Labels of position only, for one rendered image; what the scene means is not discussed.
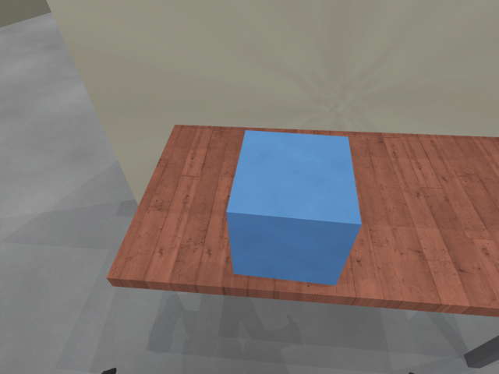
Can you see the carton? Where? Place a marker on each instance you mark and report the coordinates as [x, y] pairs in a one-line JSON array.
[[293, 212]]

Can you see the table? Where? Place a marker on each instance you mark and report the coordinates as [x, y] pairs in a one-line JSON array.
[[429, 239]]

